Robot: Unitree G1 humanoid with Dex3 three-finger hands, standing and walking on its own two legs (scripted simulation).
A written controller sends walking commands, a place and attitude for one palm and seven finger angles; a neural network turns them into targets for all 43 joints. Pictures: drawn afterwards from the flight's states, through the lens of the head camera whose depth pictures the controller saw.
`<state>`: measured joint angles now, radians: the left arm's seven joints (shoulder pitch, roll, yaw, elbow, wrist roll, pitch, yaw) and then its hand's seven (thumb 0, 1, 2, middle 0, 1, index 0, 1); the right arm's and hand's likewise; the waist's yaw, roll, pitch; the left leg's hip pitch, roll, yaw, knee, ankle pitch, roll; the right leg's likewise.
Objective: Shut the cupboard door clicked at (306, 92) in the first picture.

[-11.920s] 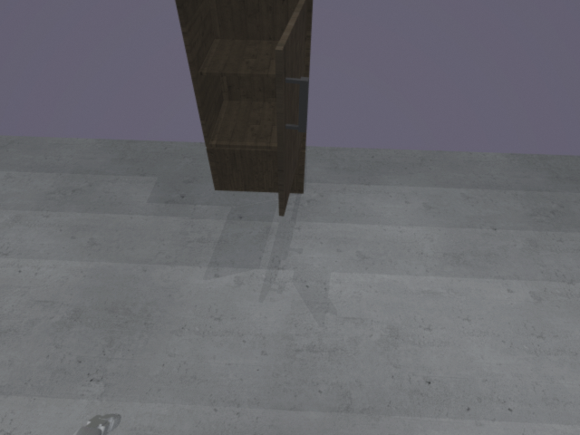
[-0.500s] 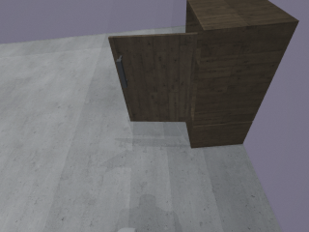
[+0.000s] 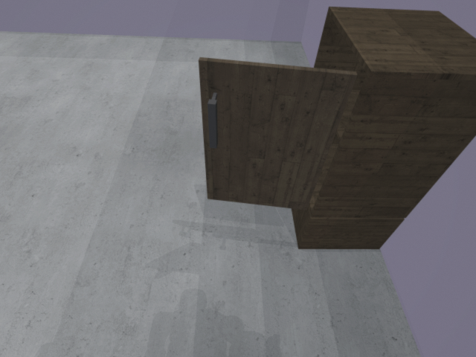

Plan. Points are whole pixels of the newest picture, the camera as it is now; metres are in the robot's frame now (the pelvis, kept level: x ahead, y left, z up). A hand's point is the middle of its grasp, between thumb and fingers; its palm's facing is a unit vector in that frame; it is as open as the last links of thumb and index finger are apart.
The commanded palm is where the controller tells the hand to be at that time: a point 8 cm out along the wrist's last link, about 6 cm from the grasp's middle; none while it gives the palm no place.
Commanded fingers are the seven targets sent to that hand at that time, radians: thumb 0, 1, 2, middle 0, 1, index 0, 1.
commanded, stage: take the last steps up to it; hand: left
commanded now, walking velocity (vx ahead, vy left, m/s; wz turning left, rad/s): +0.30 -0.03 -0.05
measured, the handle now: (214, 121) +0.74 +0.14 -0.05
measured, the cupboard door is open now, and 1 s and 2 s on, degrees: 83 83 83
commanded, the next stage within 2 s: come to a stop and stand still in 0.50 s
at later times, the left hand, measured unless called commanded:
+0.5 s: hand (190, 300) +0.26 +0.12 -0.16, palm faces +0.01 -0.97 -0.23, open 7.3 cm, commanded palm none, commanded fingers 0.00 0.90 0.90 -0.20 -0.30 -0.20 -0.30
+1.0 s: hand (186, 304) +0.25 +0.13 -0.18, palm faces +0.04 -0.98 -0.21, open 7.4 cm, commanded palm none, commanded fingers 0.00 0.90 0.90 -0.20 -0.30 -0.20 -0.30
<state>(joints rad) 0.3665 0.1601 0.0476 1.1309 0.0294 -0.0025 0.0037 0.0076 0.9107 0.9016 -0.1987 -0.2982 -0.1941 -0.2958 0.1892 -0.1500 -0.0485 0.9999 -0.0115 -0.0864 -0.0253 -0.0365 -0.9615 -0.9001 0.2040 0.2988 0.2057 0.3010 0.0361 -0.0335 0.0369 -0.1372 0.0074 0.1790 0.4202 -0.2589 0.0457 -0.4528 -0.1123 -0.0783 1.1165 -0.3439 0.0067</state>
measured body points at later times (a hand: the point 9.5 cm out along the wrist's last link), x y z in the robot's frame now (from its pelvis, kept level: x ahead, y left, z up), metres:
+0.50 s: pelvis +0.18 -0.06 -0.01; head +0.21 -0.08 +0.44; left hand +0.26 +0.18 -0.15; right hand +0.13 -0.27 -0.17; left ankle +0.12 +0.08 -0.65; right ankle +0.23 -0.14 -0.74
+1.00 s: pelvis +0.25 -0.05 -0.01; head +0.29 -0.05 +0.44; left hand +0.25 +0.18 -0.16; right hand +0.34 -0.26 -0.16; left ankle +0.28 +0.07 -0.74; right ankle +0.21 -0.14 -0.72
